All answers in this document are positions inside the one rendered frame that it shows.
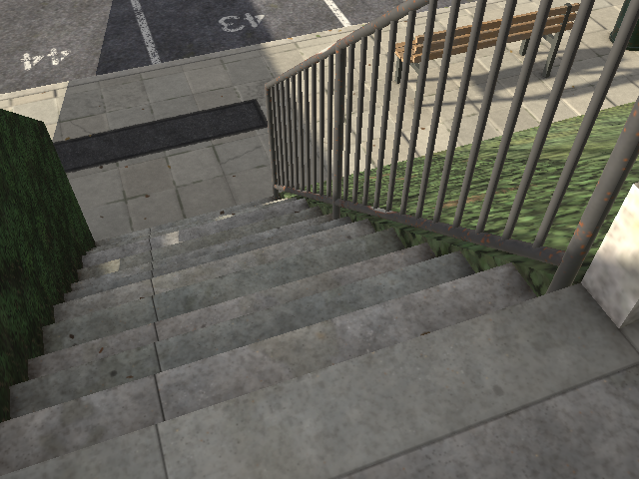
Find stairs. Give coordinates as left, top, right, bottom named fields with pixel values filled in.
left=0, top=196, right=537, bottom=476

